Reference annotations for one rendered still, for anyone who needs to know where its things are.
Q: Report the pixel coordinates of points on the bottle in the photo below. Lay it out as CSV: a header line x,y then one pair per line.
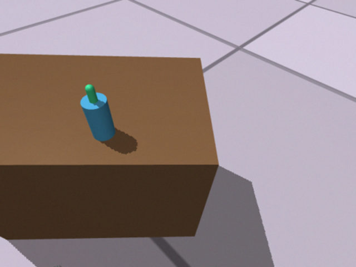
x,y
98,115

